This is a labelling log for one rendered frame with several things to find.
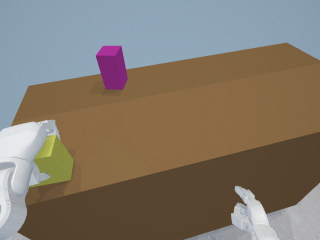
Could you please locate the right robot hand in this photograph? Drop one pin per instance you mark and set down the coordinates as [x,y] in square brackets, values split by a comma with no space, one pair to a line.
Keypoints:
[245,217]

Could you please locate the left robot hand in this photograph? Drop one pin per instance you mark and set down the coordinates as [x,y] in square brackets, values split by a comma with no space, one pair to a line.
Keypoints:
[24,141]

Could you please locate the right robot forearm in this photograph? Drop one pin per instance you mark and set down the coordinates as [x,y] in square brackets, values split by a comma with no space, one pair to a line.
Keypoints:
[263,232]

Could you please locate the table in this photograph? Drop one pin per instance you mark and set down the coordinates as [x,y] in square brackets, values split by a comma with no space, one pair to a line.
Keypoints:
[160,159]

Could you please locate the left robot forearm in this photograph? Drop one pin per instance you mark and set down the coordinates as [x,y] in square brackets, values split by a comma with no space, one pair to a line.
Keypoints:
[15,174]

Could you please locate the sponge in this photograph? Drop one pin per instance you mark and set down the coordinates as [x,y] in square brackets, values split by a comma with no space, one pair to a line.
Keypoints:
[54,159]

